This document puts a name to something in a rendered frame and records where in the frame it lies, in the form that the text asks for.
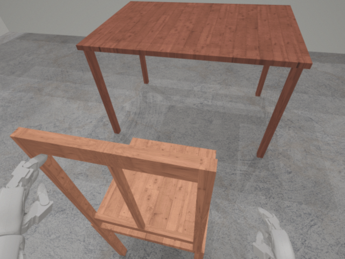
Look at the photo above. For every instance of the robot left forearm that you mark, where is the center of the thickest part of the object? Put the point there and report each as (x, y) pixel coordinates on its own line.
(12, 246)

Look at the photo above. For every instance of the robot right hand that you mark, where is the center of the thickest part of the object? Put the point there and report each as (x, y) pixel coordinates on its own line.
(279, 245)

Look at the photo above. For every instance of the table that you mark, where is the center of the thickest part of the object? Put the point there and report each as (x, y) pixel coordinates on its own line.
(255, 34)

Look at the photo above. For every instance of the chair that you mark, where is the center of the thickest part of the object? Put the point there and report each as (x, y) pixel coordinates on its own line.
(160, 192)

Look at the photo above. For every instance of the robot left hand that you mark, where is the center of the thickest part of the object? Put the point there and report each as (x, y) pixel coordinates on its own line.
(14, 195)

